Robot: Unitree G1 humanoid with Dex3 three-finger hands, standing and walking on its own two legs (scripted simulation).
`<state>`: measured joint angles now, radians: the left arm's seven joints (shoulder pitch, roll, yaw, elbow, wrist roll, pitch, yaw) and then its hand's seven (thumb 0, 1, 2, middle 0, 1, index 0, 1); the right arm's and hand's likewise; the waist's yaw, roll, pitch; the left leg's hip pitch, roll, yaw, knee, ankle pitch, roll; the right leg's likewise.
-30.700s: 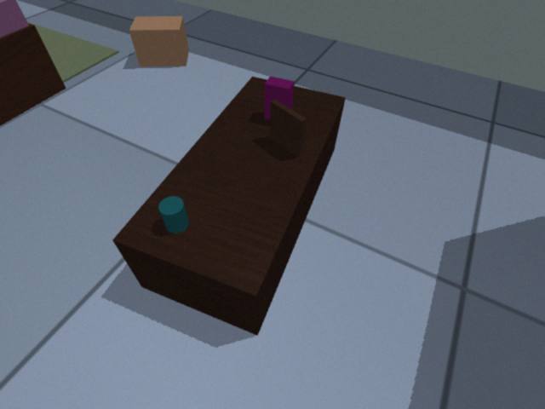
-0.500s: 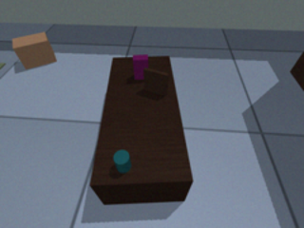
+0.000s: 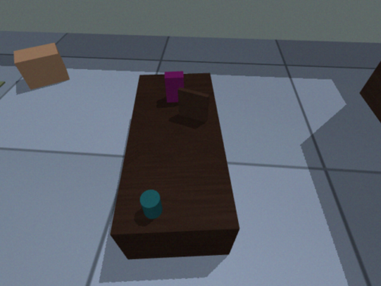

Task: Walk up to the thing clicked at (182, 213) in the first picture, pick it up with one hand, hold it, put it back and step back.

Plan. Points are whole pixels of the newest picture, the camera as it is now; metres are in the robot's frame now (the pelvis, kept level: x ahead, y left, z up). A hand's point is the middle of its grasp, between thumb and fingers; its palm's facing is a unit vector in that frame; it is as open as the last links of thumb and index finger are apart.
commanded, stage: stand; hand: left
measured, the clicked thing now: (151, 204) +0.48 +0.15 -0.39
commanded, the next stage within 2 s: none
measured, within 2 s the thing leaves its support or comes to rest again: neither
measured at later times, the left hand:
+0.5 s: hand out of the picture +0.06 +0.25 -0.15, palm faces -0.02 -0.94 -0.35, open 7.4 cm
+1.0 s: hand out of the picture +0.07 +0.25 -0.16, palm faces -0.03 -0.94 -0.35, open 7.4 cm
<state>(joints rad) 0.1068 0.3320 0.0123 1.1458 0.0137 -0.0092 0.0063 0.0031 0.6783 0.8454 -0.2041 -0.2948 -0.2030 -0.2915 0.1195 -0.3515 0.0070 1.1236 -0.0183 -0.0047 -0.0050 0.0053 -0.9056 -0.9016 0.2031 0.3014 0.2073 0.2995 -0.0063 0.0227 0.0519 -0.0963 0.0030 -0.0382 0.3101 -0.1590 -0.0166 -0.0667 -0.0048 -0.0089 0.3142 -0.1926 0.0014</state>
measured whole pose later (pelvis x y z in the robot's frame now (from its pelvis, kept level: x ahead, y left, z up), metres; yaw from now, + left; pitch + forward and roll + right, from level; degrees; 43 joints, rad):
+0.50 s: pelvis +0.00 +0.00 +0.00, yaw +0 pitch -3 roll +0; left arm 0.13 0.34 0.01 1.14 0.01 -0.01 0.00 0.01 0.90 0.89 -0.21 -0.30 -0.21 -0.30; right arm 0.14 -0.35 0.01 1.13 -0.02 -0.01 0.00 0.01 -0.91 -0.90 0.20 0.30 0.21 0.30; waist -0.01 0.02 0.06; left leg -0.10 0.01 -0.04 0.31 -0.15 -0.02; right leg -0.08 0.00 -0.01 0.32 -0.19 0.00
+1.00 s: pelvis +0.00 +0.00 +0.00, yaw +0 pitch -3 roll +0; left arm 0.12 0.34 0.01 1.13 0.01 -0.01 0.00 0.01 0.90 0.89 -0.21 -0.30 -0.20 -0.30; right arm 0.12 -0.35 0.01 1.12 -0.02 -0.01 0.00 0.01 -0.91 -0.90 0.20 0.30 0.21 0.30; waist -0.01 0.01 0.06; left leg -0.10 0.01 -0.04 0.31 -0.16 -0.02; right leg -0.07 0.00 -0.01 0.31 -0.20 0.00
